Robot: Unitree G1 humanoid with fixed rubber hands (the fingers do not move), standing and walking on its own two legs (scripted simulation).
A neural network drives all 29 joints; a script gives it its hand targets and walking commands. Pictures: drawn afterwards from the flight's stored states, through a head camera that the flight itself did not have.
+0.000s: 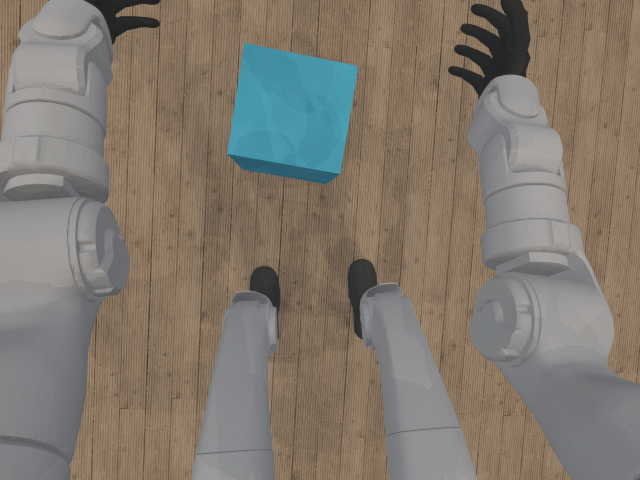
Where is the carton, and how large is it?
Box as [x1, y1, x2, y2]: [227, 43, 357, 183]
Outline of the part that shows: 244,43 227,153 243,169 327,183 340,172 357,66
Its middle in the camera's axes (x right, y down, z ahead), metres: -0.05 -0.24 +0.83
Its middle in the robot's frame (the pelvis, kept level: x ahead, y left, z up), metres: +0.55 +0.01 -0.54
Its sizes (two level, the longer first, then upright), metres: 0.210 0.200 0.250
